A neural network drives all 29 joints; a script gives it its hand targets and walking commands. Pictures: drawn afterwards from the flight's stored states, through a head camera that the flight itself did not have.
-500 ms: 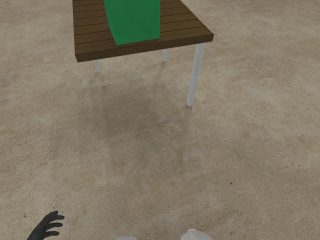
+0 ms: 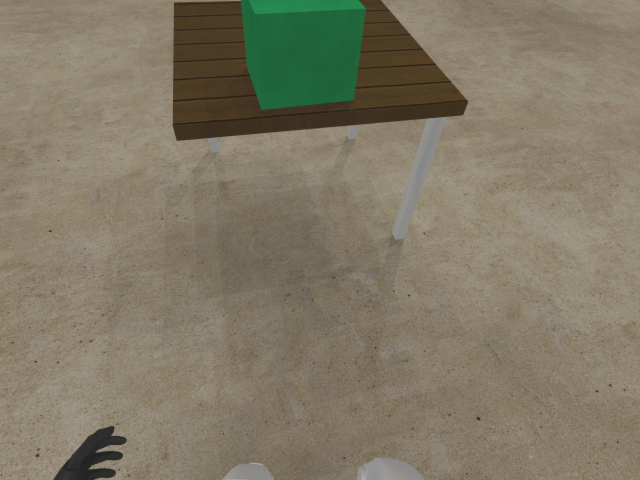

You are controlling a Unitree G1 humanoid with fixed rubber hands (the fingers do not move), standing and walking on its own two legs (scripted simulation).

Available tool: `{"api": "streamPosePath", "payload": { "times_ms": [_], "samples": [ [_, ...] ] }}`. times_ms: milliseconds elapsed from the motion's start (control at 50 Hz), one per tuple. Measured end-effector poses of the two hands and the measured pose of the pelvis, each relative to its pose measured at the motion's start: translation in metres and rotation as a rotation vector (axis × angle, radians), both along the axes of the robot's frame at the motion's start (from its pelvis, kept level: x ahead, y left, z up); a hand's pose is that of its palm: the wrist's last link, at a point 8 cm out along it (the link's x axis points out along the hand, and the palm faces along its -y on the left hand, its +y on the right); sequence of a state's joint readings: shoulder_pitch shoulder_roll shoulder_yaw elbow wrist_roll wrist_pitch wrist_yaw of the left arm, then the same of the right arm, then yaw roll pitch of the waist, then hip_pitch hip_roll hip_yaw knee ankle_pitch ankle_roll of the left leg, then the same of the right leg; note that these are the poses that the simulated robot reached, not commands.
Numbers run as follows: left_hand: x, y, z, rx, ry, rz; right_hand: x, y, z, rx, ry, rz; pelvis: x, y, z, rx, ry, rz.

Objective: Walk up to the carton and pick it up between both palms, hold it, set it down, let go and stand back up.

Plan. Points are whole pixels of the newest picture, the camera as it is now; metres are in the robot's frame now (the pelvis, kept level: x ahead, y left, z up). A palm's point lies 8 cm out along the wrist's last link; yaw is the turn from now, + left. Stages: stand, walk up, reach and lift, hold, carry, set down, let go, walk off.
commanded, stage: walk up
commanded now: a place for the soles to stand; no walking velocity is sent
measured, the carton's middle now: (298, 41) +1.12 +0.11 +0.02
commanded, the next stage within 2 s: none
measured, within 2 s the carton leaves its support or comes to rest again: neither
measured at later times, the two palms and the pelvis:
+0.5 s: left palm (102, 437) +0.17 +0.29 -0.07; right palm (586, 440) +0.19 -0.33 -0.06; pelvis +0.08 -0.04 +0.02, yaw +4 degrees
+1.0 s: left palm (159, 395) +0.24 +0.25 -0.12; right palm (595, 399) +0.27 -0.41 -0.12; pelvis +0.18 -0.10 -0.04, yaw +7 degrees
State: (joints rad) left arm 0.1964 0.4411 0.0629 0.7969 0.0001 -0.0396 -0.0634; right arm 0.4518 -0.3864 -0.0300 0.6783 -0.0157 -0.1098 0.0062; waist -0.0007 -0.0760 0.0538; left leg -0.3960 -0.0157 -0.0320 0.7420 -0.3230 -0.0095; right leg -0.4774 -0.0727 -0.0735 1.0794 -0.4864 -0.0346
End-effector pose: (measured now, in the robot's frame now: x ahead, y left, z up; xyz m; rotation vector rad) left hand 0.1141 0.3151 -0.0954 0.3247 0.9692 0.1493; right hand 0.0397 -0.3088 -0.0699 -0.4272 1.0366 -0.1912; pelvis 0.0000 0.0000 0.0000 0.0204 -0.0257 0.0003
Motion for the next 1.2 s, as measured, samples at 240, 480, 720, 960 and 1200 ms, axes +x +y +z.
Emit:
{"api": "streamPosePath", "payload": {
  "times_ms": [240,480,720,960,1200],
  "samples": [
    [0.028,-0.036,0.001,0.041,-0.002,0.029,0.055,-0.039,-0.025,0.025,-0.01,0.01,0.038,-0.042,-0.012,0.035,-0.019,0.022],
    [0.055,-0.031,0.026,0.024,0.003,0.077,0.149,-0.027,0.01,0.035,-0.083,0.092,0.081,-0.038,0.017,0.015,-0.011,0.069],
    [0.097,-0.009,-0.019,-0.035,0.037,0.102,0.159,-0.018,-0.003,-0.063,-0.02,0.072,0.13,-0.017,-0.011,0.001,-0.028,0.093],
    [0.126,-0.051,-0.023,0.054,0.058,0.156,0.202,-0.091,-0.04,-0.076,-0.002,0.064,0.173,-0.087,-0.037,0.053,-0.021,0.113],
    [0.143,-0.136,0.016,0.073,0.071,0.276,0.311,-0.146,-0.001,-0.035,-0.034,0.159,0.218,-0.159,0.009,0.04,-0.002,0.18]
  ]
}}
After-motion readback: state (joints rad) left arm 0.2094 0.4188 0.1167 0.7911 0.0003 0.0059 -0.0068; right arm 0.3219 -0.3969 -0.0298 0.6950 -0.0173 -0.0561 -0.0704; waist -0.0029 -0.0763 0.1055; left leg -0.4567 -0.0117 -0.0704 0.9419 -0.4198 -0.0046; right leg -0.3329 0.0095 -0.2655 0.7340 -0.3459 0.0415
